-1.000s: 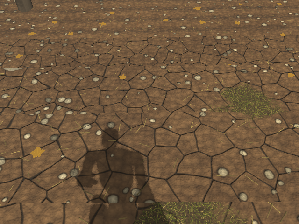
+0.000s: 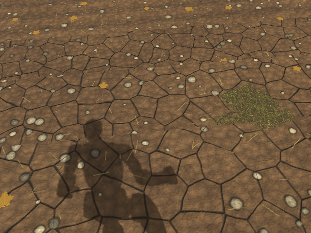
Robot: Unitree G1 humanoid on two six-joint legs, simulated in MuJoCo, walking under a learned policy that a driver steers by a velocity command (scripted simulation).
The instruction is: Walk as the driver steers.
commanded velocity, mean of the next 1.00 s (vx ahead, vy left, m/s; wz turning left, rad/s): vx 0.23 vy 0.00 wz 0.23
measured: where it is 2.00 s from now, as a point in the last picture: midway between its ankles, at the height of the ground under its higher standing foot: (156, 174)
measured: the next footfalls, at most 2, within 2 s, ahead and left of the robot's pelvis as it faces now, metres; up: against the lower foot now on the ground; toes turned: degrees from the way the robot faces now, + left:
right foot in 0.42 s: +0.09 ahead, -0.13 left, +0.00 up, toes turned +17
left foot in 0.90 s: +0.21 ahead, +0.16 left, +0.00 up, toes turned +19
